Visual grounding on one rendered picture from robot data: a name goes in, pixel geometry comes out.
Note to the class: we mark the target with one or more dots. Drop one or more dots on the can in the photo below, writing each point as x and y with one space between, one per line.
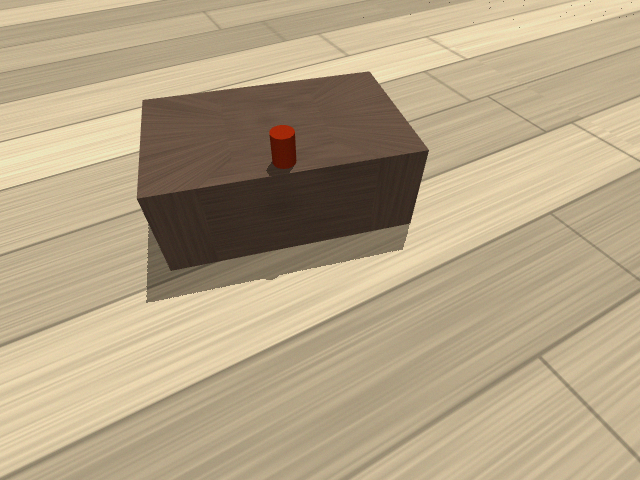
283 146

